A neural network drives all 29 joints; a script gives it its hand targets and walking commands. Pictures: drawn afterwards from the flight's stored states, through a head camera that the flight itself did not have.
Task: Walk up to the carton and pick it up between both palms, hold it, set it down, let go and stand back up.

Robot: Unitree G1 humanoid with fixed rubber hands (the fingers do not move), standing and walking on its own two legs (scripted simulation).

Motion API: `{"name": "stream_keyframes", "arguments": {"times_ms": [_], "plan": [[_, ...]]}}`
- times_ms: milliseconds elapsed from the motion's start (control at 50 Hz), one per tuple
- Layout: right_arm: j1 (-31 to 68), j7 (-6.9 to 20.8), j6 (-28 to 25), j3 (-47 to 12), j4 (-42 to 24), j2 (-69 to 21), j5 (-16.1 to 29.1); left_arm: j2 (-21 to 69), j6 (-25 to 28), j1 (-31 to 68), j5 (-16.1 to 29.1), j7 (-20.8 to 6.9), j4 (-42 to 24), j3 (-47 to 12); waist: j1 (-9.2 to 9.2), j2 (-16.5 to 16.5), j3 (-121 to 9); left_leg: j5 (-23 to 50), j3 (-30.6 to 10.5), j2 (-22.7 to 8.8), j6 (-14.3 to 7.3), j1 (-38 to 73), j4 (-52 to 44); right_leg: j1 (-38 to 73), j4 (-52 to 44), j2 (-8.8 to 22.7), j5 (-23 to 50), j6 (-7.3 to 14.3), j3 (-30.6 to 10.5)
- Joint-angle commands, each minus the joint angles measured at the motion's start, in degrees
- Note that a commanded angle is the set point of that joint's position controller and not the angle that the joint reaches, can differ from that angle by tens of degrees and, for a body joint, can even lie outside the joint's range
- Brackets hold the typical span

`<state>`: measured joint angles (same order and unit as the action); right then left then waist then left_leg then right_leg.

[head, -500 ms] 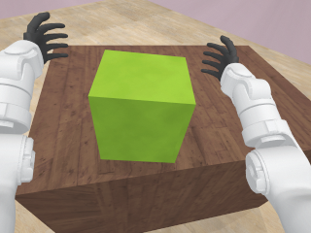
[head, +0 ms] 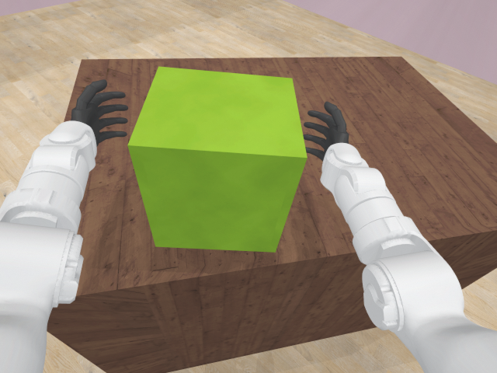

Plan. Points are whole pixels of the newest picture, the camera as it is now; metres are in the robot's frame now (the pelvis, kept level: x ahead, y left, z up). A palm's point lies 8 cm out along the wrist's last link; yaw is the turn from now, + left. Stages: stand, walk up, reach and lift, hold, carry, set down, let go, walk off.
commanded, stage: reach and lift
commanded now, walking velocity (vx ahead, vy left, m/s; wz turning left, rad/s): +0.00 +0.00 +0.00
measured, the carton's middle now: (221, 165) +0.46 -0.01 +0.09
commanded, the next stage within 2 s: none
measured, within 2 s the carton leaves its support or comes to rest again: neither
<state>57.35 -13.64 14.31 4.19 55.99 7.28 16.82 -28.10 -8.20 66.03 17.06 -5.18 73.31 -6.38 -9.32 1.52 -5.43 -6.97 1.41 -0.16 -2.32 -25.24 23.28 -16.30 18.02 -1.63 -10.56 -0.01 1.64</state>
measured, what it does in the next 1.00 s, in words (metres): stands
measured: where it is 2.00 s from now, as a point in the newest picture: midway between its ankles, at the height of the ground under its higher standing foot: outside the picture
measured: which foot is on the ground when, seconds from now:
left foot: down 0.00-1.00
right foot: down 0.00-1.00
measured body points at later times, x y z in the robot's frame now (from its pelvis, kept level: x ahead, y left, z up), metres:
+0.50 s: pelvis +0.01 +0.00 -0.01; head +0.07 +0.04 +0.44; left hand +0.52 +0.18 +0.14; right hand +0.46 -0.17 +0.14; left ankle +0.04 +0.09 -0.74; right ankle -0.03 -0.12 -0.74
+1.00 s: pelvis +0.01 +0.01 -0.01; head +0.08 +0.03 +0.44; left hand +0.52 +0.15 +0.12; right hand +0.46 -0.18 +0.12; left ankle +0.04 +0.09 -0.74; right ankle -0.03 -0.12 -0.74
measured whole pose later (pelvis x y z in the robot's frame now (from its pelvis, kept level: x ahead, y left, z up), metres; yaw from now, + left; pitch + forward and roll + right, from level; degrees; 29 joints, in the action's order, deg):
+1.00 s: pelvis +0.01 +0.01 -0.01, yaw -2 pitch +16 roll -2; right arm 54.4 -16.9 8.4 8.1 50.6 2.9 11.2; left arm -18.4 -5.6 62.6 7.7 -0.3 65.4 5.8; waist -6.7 0.5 -8.5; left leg -8.4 2.4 -0.5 -2.7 -33.4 25.8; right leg -24.9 20.0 -1.7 -11.1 -0.6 0.7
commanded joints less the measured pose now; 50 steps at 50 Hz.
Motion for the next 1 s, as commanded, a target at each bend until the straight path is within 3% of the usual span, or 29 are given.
{"name": "stream_keyframes", "arguments": {"times_ms": [0, 60, 160, 220, 320, 420, 500, 600, 680, 780, 840, 980], "plan": [[29.5, -0.7, -5.4, 2.3, -15.1, 9.8, -2.6, -8.7, 7.1, 34.2, 1.6, 1.0, -12.3, 2.2, 0.02, -9.8, -39.7, 13.0, -2.6, -1.3, 4.4, 31.9, 3.2, -5.2, 0.2, 0.4, 16.8, -0.2, 2.0], [28.6, -1.3, -6.6, 2.4, -16.2, 9.5, -3.1, -9.2, 8.5, 34.3, 1.1, 2.1, -13.7, 3.6, 0.70, -10.7, -47.1, 14.9, -2.3, -1.0, 4.7, 30.6, 5.1, -4.4, 2.3, 0.5, 19.3, -0.6, 1.7], [27.4, -1.5, -7.7, 0.2, -15.6, 9.0, -1.4, -9.0, 8.6, 31.7, -0.7, 2.1, -13.3, 6.0, 1.93, -8.4, -51.1, 17.1, -1.8, -0.4, 4.1, 26.3, 6.2, -1.6, 5.1, 0.9, 26.3, -2.4, 0.9], [26.9, -1.9, -7.5, -0.3, -13.6, 8.5, -0.6, -8.1, 7.9, 31.2, -1.6, 1.9, -11.6, 6.0, 1.02, -8.8, -48.7, 17.8, -2.0, -0.4, 4.4, 26.2, 6.7, -2.2, 5.3, 0.9, 27.9, -2.8, 0.7], [24.5, -2.2, -7.5, -0.4, -9.3, 7.1, 0.1, -4.7, 6.8, 29.4, -4.0, 1.0, -10.3, 6.0, -0.04, -10.7, -41.8, 20.4, -2.7, -0.7, 5.3, 29.5, 6.8, -6.4, 3.3, 0.5, 25.9, -2.4, 1.3], [23.2, -1.8, -8.5, 0.3, -10.6, 6.3, 0.2, -1.6, 5.6, 29.2, -6.3, 1.3, -16.1, 6.5, 0.15, -15.0, -42.0, 29.2, -3.0, -1.1, 7.5, 37.0, 8.6, -9.3, 1.6, -0.6, 25.6, -1.2, 2.5], [24.0, -1.9, -8.6, 2.7, -10.6, 6.4, -1.9, -0.5, 4.6, 29.3, -7.7, 1.6, -16.6, 7.9, 0.13, -14.4, -38.8, 27.4, -2.8, -1.4, 7.4, 36.6, 7.2, -8.8, 0.6, -0.6, 22.9, -1.2, 2.6], [23.5, -2.2, -9.0, 3.2, -12.4, 5.2, -3.0, 1.6, 3.6, 27.9, -9.6, 3.2, -18.8, 10.0, 1.88, -13.2, -39.6, 28.8, -2.4, -1.8, 7.5, 38.2, 6.7, -9.0, -0.5, -1.2, 20.1, -0.7, 2.8], [23.9, -2.6, -8.6, 2.7, -15.2, 3.6, -3.8, 1.4, 3.4, 27.5, -10.1, 4.2, -19.8, 12.1, 2.76, -9.7, -42.1, 26.6, -1.6, -1.4, 6.2, 34.6, 6.2, -4.9, 0.8, -0.9, 22.7, -1.6, 2.1], [24.9, -3.0, -8.0, 3.8, -15.7, 4.8, -5.4, -0.6, 4.5, 28.6, -9.1, 5.4, -17.9, 13.2, 3.16, -6.9, -42.2, 22.0, -1.2, -1.3, 5.3, 30.1, 5.5, -4.5, 1.9, -0.8, 20.8, -2.1, 1.8], [22.9, -3.0, -8.2, 3.4, -15.6, 3.6, -4.6, 2.1, 4.7, 27.6, -9.1, 5.4, -20.6, 12.4, 2.61, -8.8, -45.5, 25.5, -1.3, -1.5, 6.0, 32.2, 6.6, -6.2, 2.1, -0.8, 22.8, -2.0, 1.8], [23.9, -3.0, -8.4, 4.9, -16.4, 1.5, -7.3, 3.3, 4.9, 27.4, -10.3, 4.4, -18.0, 13.4, 2.62, -7.8, -44.1, 25.3, -1.2, -1.1, 5.6, 31.0, 6.7, -5.8, 1.8, -0.7, 23.0, -2.2, 2.0]]}}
